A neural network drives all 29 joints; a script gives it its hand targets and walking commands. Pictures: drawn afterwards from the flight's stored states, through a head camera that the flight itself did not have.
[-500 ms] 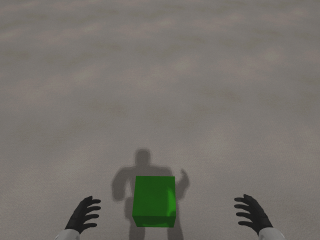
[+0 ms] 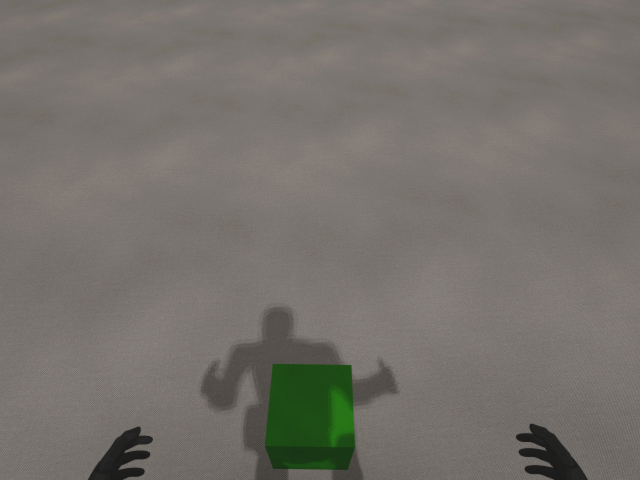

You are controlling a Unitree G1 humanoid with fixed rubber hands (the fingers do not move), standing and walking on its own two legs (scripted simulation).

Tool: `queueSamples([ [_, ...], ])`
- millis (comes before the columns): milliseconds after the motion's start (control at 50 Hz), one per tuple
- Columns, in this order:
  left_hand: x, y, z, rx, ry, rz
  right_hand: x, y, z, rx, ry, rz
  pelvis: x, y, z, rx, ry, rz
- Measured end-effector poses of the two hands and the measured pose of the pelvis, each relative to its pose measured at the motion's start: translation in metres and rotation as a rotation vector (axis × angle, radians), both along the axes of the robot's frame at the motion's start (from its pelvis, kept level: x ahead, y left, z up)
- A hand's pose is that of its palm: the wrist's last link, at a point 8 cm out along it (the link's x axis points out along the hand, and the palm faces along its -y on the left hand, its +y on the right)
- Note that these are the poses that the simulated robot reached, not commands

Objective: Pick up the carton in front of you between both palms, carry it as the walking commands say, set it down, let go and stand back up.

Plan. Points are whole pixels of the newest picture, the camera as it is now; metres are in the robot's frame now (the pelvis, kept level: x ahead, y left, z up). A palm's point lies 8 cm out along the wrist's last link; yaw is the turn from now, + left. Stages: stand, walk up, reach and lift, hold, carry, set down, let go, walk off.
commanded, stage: stand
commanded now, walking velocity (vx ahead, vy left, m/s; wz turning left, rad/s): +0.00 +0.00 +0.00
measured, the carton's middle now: (311, 418) +0.39 +0.04 -0.65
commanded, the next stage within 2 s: none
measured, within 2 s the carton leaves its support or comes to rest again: neither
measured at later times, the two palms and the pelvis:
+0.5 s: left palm out of the picture +0.11 +0.30 -0.09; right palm out of the picture +0.11 -0.29 -0.09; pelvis +0.00 +0.00 +0.01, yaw +0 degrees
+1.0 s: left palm out of the picture +0.07 +0.30 -0.09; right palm out of the picture +0.08 -0.31 -0.09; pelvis -0.02 +0.00 +0.01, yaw +0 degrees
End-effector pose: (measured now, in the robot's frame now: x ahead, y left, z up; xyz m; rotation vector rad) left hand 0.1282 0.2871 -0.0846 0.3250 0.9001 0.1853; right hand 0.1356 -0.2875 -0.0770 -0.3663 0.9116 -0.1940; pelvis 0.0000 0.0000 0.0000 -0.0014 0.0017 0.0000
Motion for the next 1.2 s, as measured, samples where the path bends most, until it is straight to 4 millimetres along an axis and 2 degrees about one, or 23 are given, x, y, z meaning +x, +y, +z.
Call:
queueSamples([
  [160, -0.002, 0.004, -0.005, 0.004, 0.033, -0.005, -0.001, 0.003, -0.005, 0.003, 0.022, -0.009, 0.004, 0.004, 0.001, 0.000, -0.005, -0.002],
  [340, -0.007, 0.007, -0.006, 0.014, 0.059, -0.002, -0.013, 0.000, -0.009, 0.004, 0.061, -0.027, 0.002, 0.005, 0.003, 0.002, -0.016, -0.002],
  [880, -0.050, 0.015, -0.009, 0.028, 0.156, 0.027, -0.052, -0.017, -0.012, -0.007, 0.150, -0.054, -0.016, 0.000, 0.009, 0.001, -0.042, -0.001],
  [1200, -0.062, 0.019, -0.011, 0.034, 0.191, 0.037, -0.064, -0.022, -0.013, -0.011, 0.183, -0.058, -0.022, -0.001, 0.010, 0.000, -0.046, 0.002],
])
